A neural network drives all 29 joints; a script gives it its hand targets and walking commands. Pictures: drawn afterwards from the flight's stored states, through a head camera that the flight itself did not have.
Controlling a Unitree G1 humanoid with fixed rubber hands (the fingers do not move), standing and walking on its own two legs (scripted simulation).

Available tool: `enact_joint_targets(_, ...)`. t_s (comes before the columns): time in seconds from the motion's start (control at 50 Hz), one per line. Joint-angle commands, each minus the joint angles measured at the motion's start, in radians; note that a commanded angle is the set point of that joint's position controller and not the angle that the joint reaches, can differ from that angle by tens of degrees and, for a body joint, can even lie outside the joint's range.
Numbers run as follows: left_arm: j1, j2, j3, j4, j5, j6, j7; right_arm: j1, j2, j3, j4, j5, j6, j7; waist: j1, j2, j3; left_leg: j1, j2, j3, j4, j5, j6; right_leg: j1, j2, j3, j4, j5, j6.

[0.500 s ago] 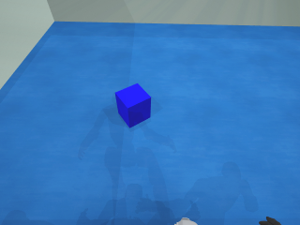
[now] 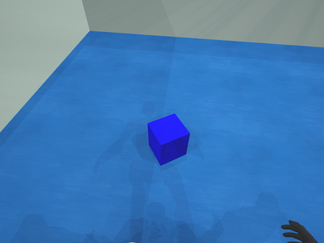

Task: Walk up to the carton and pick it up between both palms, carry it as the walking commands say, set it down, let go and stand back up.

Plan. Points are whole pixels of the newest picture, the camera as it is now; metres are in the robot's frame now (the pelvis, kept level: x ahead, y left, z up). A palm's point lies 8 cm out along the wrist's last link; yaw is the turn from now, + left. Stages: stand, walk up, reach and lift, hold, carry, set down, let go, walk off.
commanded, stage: walk up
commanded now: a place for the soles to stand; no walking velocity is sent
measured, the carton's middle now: (167, 139) +0.88 +0.03 -0.63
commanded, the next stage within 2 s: none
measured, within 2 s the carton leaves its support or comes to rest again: neither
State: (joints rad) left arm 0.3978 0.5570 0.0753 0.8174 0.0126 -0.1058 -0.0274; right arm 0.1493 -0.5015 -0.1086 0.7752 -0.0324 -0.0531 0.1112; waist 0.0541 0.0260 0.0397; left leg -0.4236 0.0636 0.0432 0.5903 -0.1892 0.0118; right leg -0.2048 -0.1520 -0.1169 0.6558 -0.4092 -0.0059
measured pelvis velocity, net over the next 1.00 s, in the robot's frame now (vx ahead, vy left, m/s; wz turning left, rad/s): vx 0.36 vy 0.09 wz -0.07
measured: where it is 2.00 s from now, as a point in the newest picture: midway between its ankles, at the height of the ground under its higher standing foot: (147, 202)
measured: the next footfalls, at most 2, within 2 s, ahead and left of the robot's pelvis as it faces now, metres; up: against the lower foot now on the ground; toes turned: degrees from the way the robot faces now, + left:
right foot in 0.32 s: +0.26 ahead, -0.10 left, +0.00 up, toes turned -7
left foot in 0.66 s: +0.39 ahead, +0.21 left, +0.00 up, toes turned +2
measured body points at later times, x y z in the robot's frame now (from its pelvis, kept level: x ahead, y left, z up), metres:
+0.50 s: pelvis +0.19 +0.03 +0.00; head +0.20 +0.01 +0.45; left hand +0.29 +0.40 -0.04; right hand +0.28 -0.30 -0.10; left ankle +0.22 +0.17 -0.68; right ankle +0.22 -0.09 -0.72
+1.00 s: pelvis +0.36 +0.09 -0.01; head +0.38 +0.09 +0.44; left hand +0.48 +0.44 -0.08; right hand +0.41 -0.26 -0.09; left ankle +0.35 +0.21 -0.70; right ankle +0.42 -0.02 -0.72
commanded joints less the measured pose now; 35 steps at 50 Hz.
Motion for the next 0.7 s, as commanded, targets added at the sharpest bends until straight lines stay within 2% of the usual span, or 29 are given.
enact_joint_targets(0.0,-0.043,0.075,0.000,-0.097,-0.021,-0.003,0.010,0.246,-0.315,-0.086,-0.018,-0.002,-0.023,-0.044,-0.194,0.356,-0.101,0.537,0.268,-0.590,-0.331,-0.440,0.166,-0.581,0.143,-0.004,0.468,-0.083,-0.032)
enact_joint_targets(0.02,-0.035,0.135,0.007,-0.075,-0.016,0.007,0.028,0.211,-0.317,-0.085,-0.036,0.024,-0.024,-0.052,-0.164,0.160,-0.108,0.472,0.332,-0.647,-0.333,-0.449,0.244,-0.585,0.102,0.173,0.566,-0.070,-0.026)
enact_joint_targets(0.04,-0.020,0.152,0.010,-0.049,-0.026,0.006,0.030,0.170,-0.260,-0.069,-0.036,0.031,-0.023,-0.058,-0.125,0.083,-0.061,0.410,0.299,-0.544,-0.309,-0.365,0.252,-0.566,0.072,0.199,0.563,-0.014,-0.023)
enact_joint_targets(0.06,0.007,0.155,0.018,-0.035,-0.029,0.002,0.028,0.151,-0.217,-0.055,-0.040,0.035,-0.022,-0.060,-0.101,0.081,-0.026,0.360,0.258,-0.431,-0.294,-0.247,0.239,-0.531,0.045,0.189,0.501,0.022,-0.017)
enact_joint_targets(0.08,0.023,0.154,0.024,-0.022,-0.022,-0.001,0.026,0.122,-0.189,-0.045,-0.049,0.036,-0.023,-0.064,-0.084,0.103,-0.018,0.316,0.221,-0.336,-0.275,-0.154,0.221,-0.477,0.016,0.168,0.417,0.038,-0.011)
enact_joint_targets(0.1,0.038,0.144,0.026,-0.009,-0.015,0.000,0.019,0.106,-0.174,-0.039,-0.053,0.029,-0.022,-0.063,-0.082,0.137,-0.019,0.280,0.193,-0.257,-0.255,-0.056,0.219,-0.424,0.008,0.136,0.338,0.034,0.000)
enact_joint_targets(0.12,0.022,0.130,0.027,-0.011,-0.011,0.002,0.013,0.114,-0.178,-0.038,-0.059,0.021,-0.021,-0.060,-0.094,0.157,-0.018,0.260,0.187,-0.225,-0.247,-0.004,0.234,-0.398,0.018,0.110,0.281,0.018,0.006)
enact_joint_targets(0.16,-0.028,0.109,0.029,-0.030,-0.008,0.000,0.005,0.139,-0.186,-0.039,-0.071,0.017,-0.024,-0.054,-0.110,0.162,-0.018,0.240,0.209,-0.216,-0.255,0.044,0.256,-0.358,0.028,0.079,0.191,0.046,0.002)
enact_joint_targets(0.22,-0.051,0.091,0.034,-0.034,-0.009,-0.009,-0.003,0.108,-0.187,-0.034,-0.097,0.017,-0.021,-0.046,-0.095,0.151,-0.013,0.166,0.187,-0.176,-0.253,-0.015,0.240,-0.240,0.068,0.038,0.062,0.128,-0.013)
enact_joint_targets(0.26,-0.040,0.085,0.041,-0.029,-0.007,-0.013,-0.007,0.083,-0.186,-0.028,-0.110,0.022,-0.011,-0.042,-0.067,0.119,-0.013,0.096,0.163,-0.144,-0.215,-0.127,0.210,-0.117,0.106,0.009,-0.033,0.193,-0.021)
enact_joint_targets(0.28,-0.020,0.096,0.049,-0.026,-0.004,-0.017,-0.006,0.081,-0.170,-0.019,-0.115,0.022,-0.007,-0.041,-0.045,0.080,-0.018,0.031,0.147,-0.121,-0.157,-0.172,0.185,-0.012,0.125,0.012,-0.076,0.211,-0.030)
enact_joint_targets(0.3,0.044,0.127,0.064,-0.013,-0.002,-0.022,0.002,0.082,-0.139,-0.004,-0.124,0.020,-0.009,-0.043,0.004,0.004,-0.042,-0.064,0.116,-0.089,-0.026,-0.135,0.147,0.147,0.132,0.051,-0.105,0.169,-0.052)
enact_joint_targets(0.32,0.164,0.189,0.089,0.002,0.004,-0.031,0.018,0.077,-0.092,0.013,-0.148,0.015,-0.017,-0.046,0.079,-0.170,-0.083,-0.203,0.022,0.003,0.285,-0.078,0.090,0.295,-0.021,0.286,-0.220,-0.022,-0.107)
enact_joint_targets(0.34,0.181,0.295,0.101,-0.023,-0.002,-0.034,0.029,0.099,-0.092,0.017,-0.165,0.020,-0.015,-0.052,0.068,-0.284,-0.124,-0.384,-0.079,-0.013,0.495,-0.328,0.042,0.322,-0.303,0.796,-0.398,-0.219,-0.241)
enact_joint_targets(0.36,0.108,0.279,0.097,-0.042,-0.019,-0.026,0.029,0.105,-0.179,-0.005,-0.128,0.017,0.002,-0.066,0.027,-0.110,-0.074,-0.374,-0.002,-0.149,0.575,-0.327,0.036,0.238,-0.321,0.771,-0.372,-0.246,-0.285)
enact_joint_targets(0.38,0.061,0.243,0.087,-0.063,-0.026,-0.021,0.032,0.120,-0.191,-0.009,-0.113,0.020,0.002,-0.067,0.008,-0.082,-0.022,-0.373,0.024,-0.158,0.581,-0.267,0.029,0.177,-0.279,0.678,-0.351,-0.175,-0.298)
enact_joint_targets(0.4,0.020,0.215,0.080,-0.074,-0.025,-0.018,0.033,0.129,-0.182,-0.009,-0.101,0.016,0.001,-0.065,-0.011,-0.079,0.009,-0.355,0.052,-0.154,0.541,-0.235,0.016,0.116,-0.241,0.574,-0.349,-0.100,-0.283)
enact_joint_targets(0.42,-0.006,0.202,0.076,-0.084,-0.020,-0.018,0.032,0.147,-0.176,-0.011,-0.086,0.014,0.000,-0.061,-0.027,-0.111,0.017,-0.315,0.064,-0.135,0.478,-0.229,0.001,0.067,-0.199,0.470,-0.338,-0.032,-0.265)
enact_joint_targets(0.44,-0.015,0.195,0.072,-0.087,-0.014,-0.018,0.027,0.163,-0.158,-0.011,-0.068,0.012,0.000,-0.051,-0.031,-0.152,0.019,-0.254,0.059,-0.098,0.429,-0.213,-0.006,0.006,-0.163,0.376,-0.324,0.069,-0.253)
enact_joint_targets(0.46,-0.005,0.198,0.071,-0.088,-0.008,-0.020,0.023,0.157,-0.140,-0.012,-0.066,0.011,0.002,-0.042,-0.030,-0.175,0.017,-0.208,0.051,-0.072,0.380,-0.217,-0.010,-0.034,-0.149,0.324,-0.317,0.119,-0.250)
enact_joint_targets(0.5,0.002,0.211,0.072,-0.090,-0.001,-0.022,0.017,0.115,-0.120,-0.014,-0.075,0.012,0.006,-0.027,-0.023,-0.193,0.022,-0.136,0.045,-0.036,0.279,-0.196,-0.011,-0.098,-0.135,0.271,-0.319,0.089,-0.243)
enact_joint_targets(0.56,-0.039,0.225,0.067,-0.106,0.001,-0.014,0.006,0.091,-0.123,-0.028,-0.071,0.013,0.005,-0.010,-0.038,-0.202,0.027,0.014,0.013,0.022,0.133,-0.086,-0.014,-0.197,-0.102,0.225,-0.327,-0.083,-0.206)
enact_joint_targets(0.6,-0.062,0.215,0.054,-0.109,0.001,-0.005,0.003,0.132,-0.131,-0.040,-0.052,0.008,-0.002,-0.010,-0.076,-0.165,0.018,0.171,-0.026,0.049,0.047,-0.048,-0.008,-0.287,-0.072,0.185,-0.236,-0.143,-0.178)
enact_joint_targets(0.62,-0.059,0.191,0.041,-0.110,0.002,-0.001,0.003,0.180,-0.150,-0.048,-0.040,0.002,-0.008,-0.016,-0.105,-0.119,-0.004,0.263,-0.055,0.057,0.022,-0.092,0.007,-0.327,-0.045,0.159,-0.135,-0.125,-0.158)
enact_joint_targets(0.64,-0.038,0.142,0.022,-0.112,0.001,0.003,0.008,0.260,-0.184,-0.059,-0.027,-0.004,-0.015,-0.030,-0.146,0.006,-0.047,0.380,-0.035,-0.025,-0.052,-0.196,0.035,-0.383,0.006,0.111,0.063,-0.091,-0.123)
enact_joint_targets(0.66,-0.042,0.069,0.004,-0.139,-0.018,0.003,0.012,0.300,-0.286,-0.078,-0.048,-0.008,-0.025,-0.044,-0.178,0.295,-0.054,0.469,0.232,-0.528,-0.300,-0.532,0.150,-0.603,0.154,0.008,0.424,-0.092,-0.039)
enact_joint_targets(0.68,-0.040,0.117,0.008,-0.120,-0.010,0.011,0.030,0.271,-0.323,-0.083,-0.070,0.013,-0.027,-0.054,-0.170,0.186,-0.049,0.401,0.349,-0.698,-0.354,-0.619,0.260,-0.631,0.128,0.161,0.557,-0.106,-0.020)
